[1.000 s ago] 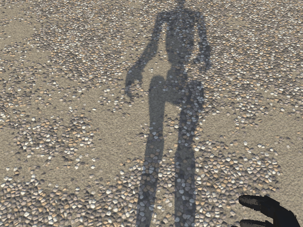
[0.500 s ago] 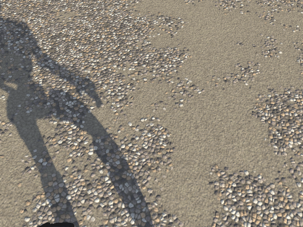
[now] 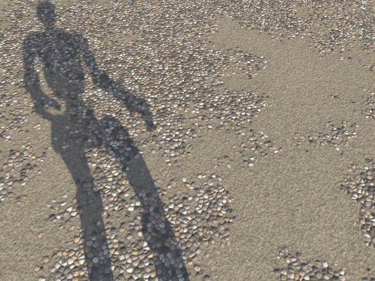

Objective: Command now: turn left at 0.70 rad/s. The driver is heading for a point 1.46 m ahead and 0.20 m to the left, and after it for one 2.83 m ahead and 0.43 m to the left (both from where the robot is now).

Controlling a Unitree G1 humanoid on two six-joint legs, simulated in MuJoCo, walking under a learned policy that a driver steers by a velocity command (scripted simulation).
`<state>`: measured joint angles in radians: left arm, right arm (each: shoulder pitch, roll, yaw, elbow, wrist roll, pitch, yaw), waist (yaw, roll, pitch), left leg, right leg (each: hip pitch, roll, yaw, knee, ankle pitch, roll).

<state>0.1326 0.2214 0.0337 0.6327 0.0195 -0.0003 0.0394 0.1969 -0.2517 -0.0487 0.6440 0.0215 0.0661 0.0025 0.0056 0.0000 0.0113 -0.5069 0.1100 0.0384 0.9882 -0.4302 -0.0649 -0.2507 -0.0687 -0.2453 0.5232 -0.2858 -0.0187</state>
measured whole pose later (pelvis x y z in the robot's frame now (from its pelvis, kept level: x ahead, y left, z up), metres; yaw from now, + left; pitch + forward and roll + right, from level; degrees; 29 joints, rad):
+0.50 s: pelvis +0.04 +0.05 +0.01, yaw +23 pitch +4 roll -2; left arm 0.08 0.26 0.04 0.64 0.00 -0.01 0.04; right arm 0.16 -0.26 -0.03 0.51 -0.01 0.03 -0.04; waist -0.01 -0.03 -0.02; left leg -0.32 -0.10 -0.19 0.54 -0.27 0.06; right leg -0.58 0.02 0.05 0.96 -0.33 0.08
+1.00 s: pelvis +0.11 +0.06 +0.00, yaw +5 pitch +5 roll +0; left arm 0.21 0.26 0.09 0.61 0.00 -0.03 -0.03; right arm 0.36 -0.24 -0.03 0.69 -0.05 -0.07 0.00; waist -0.04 -0.01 -0.08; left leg -0.20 -0.02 0.01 0.54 -0.42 0.03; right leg -0.49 0.07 0.13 0.87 -0.41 -0.07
